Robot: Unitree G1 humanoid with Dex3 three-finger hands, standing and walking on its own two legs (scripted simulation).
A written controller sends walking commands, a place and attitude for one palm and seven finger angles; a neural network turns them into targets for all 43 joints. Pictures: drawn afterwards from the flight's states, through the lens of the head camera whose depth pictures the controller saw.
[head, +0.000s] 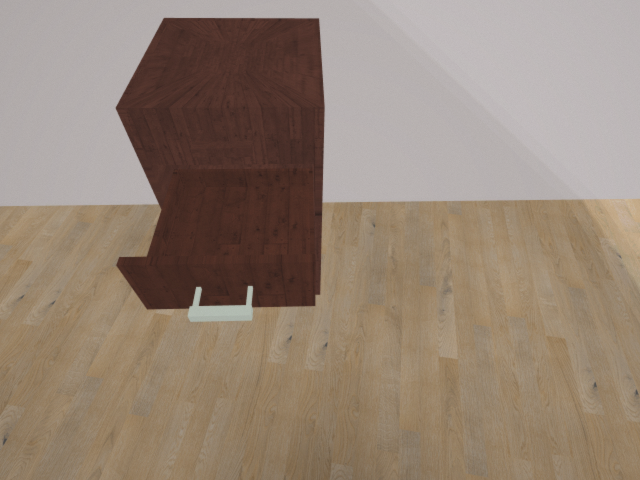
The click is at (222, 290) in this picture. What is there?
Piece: drawer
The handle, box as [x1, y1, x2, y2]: [188, 286, 252, 321]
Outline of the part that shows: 252,286 248,286 247,299 245,305 199,306 198,302 201,288 196,287 193,304 189,307 188,317 190,321 251,320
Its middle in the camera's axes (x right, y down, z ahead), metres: -0.21 +0.14 +0.80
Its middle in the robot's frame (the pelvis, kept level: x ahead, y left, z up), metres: +0.47 +0.23 -0.24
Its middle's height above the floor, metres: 0.53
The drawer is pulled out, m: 0.29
